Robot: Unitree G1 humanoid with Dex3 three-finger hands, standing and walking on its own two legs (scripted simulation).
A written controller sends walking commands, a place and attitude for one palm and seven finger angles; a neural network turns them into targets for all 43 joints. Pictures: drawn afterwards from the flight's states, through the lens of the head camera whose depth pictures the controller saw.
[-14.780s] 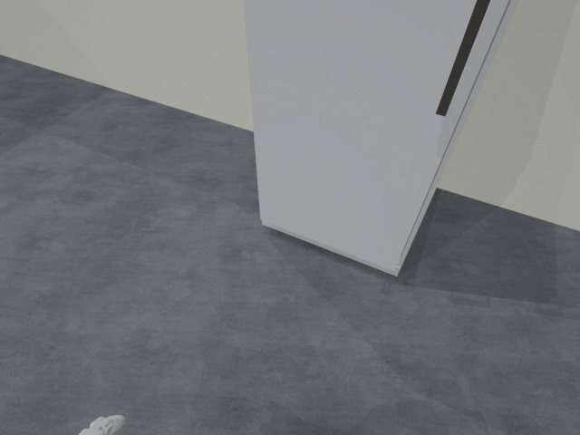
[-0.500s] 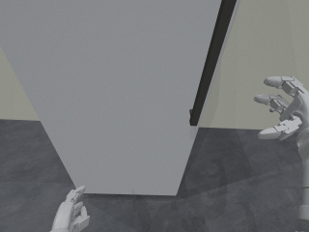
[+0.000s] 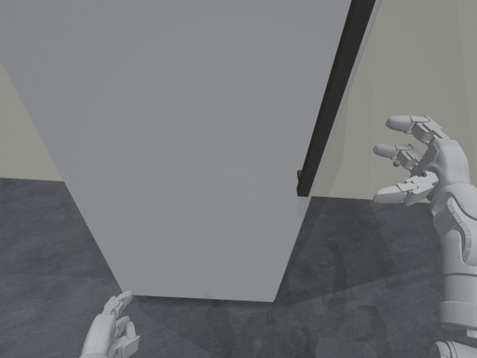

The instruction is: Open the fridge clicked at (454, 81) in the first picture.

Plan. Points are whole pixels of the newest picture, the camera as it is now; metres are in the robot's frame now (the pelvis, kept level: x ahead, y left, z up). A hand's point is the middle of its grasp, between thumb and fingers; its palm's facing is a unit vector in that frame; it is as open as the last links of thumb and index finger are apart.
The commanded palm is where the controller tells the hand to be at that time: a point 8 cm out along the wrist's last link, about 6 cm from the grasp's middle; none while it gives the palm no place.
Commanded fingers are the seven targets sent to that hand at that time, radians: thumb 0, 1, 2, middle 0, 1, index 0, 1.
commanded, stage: move the hooked fingers beside the handle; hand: right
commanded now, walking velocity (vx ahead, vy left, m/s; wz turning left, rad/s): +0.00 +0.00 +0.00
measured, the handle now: (325, 103) +0.47 -0.11 +0.23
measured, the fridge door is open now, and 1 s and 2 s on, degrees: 0 0 0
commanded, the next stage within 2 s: none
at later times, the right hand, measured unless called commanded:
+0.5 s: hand (369, 133) +0.42 -0.18 +0.21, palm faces +0.01 +1.00 +0.01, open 14.0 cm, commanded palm +0.39 -0.24 +0.20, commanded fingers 0.00 0.50 -0.30 0.30 1.20 0.30 1.20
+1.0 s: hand (370, 149) +0.41 -0.19 +0.19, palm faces +0.00 +1.00 +0.02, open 14.0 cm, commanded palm +0.38 -0.24 +0.21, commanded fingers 0.00 0.50 -0.30 0.30 1.20 0.30 1.20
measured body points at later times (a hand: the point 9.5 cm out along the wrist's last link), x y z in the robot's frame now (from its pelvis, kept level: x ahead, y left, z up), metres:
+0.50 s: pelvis +0.00 +0.01 +0.00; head -0.01 +0.02 +0.45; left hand +0.10 +0.27 -0.10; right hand +0.41 -0.23 +0.21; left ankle -0.02 +0.10 -0.74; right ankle -0.01 -0.10 -0.74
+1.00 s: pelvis -0.01 +0.00 +0.00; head -0.02 +0.01 +0.45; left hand +0.14 +0.25 -0.09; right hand +0.40 -0.24 +0.19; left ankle -0.02 +0.10 -0.74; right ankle -0.01 -0.10 -0.74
